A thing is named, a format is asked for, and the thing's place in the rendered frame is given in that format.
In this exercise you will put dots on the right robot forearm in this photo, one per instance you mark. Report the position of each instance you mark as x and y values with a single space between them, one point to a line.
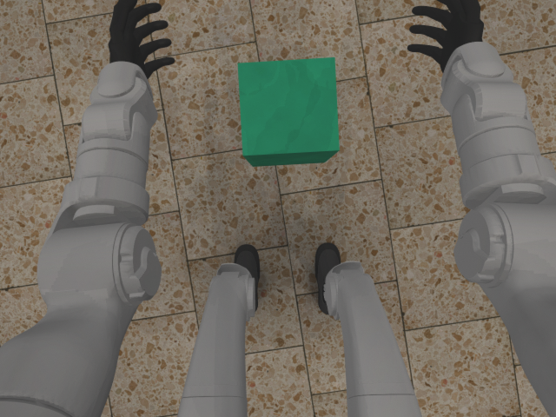
493 130

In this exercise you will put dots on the left robot hand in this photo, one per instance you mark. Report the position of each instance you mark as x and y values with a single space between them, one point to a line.
126 38

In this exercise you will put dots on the carton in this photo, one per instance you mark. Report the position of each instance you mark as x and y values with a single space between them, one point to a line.
288 111

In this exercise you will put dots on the robot left foot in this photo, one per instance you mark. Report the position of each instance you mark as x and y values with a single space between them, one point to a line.
247 256

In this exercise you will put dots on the left robot forearm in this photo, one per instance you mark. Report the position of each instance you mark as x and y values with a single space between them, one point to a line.
112 158

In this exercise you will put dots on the right robot upper arm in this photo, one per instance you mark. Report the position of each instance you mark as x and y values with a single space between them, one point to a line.
509 249

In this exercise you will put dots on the left robot upper arm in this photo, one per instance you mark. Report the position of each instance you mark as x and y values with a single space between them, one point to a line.
92 279

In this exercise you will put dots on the right robot hand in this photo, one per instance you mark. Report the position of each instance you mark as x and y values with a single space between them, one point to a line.
463 26

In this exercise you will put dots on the left robot thigh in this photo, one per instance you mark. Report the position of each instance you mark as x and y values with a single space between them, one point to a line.
216 381

